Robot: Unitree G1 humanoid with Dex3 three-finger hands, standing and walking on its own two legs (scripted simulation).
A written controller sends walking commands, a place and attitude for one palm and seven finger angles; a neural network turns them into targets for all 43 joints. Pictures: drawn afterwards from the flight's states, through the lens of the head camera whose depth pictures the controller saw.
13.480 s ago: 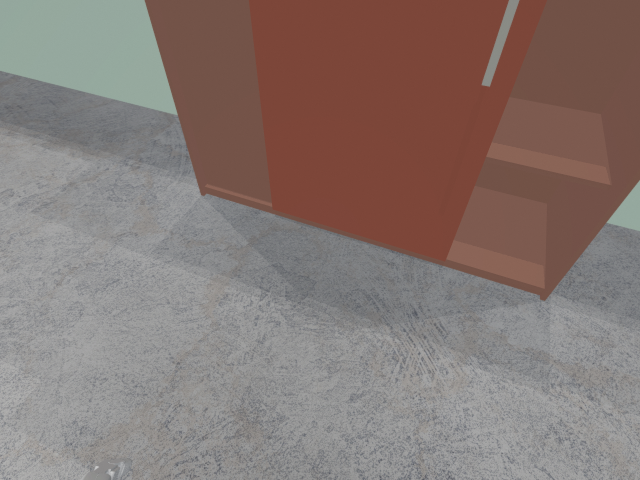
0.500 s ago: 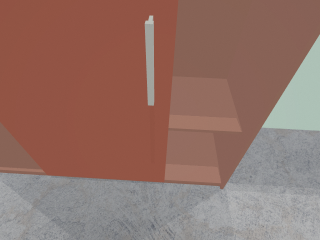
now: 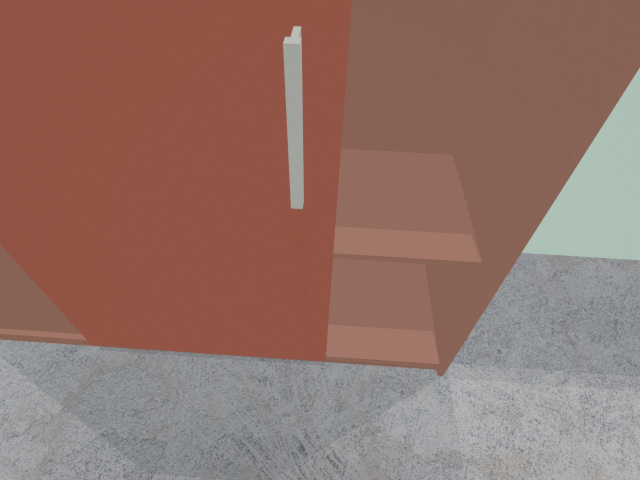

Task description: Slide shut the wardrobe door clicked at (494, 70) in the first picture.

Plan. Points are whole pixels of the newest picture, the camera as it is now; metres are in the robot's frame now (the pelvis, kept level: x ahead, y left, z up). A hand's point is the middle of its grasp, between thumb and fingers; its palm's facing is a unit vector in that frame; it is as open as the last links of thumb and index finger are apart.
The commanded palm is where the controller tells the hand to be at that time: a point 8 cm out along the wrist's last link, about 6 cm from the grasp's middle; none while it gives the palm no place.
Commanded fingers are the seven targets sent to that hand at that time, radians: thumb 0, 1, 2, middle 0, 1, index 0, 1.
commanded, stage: look again from close up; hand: left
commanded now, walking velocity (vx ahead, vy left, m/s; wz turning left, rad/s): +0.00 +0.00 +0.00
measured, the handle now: (297, 128) +0.56 +0.07 +0.15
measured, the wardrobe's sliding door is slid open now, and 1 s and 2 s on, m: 0.37 0.37 0.37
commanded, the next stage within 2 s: shuffle to correct the standing spot in 0.74 s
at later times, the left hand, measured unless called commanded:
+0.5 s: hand out of the picture -0.01 +0.16 -0.18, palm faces +0.04 -0.99 -0.17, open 7.4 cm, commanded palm none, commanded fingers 0.00 0.90 0.90 -0.20 -0.30 -0.20 -0.30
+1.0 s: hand out of the picture +0.00 +0.15 -0.18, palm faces +0.03 -0.99 -0.16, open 7.4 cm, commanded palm none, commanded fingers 0.00 0.90 0.90 -0.20 -0.30 -0.20 -0.30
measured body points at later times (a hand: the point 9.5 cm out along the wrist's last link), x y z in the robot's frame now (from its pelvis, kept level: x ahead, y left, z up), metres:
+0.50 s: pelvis +0.01 +0.00 +0.00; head +0.01 +0.00 +0.45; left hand -0.01 +0.21 -0.16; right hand +0.00 -0.21 -0.16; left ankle +0.02 +0.09 -0.74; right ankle +0.00 -0.13 -0.74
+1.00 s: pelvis +0.02 -0.01 +0.00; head +0.02 -0.01 +0.45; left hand +0.00 +0.20 -0.16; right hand +0.01 -0.22 -0.16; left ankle +0.02 +0.09 -0.74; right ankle +0.00 -0.13 -0.74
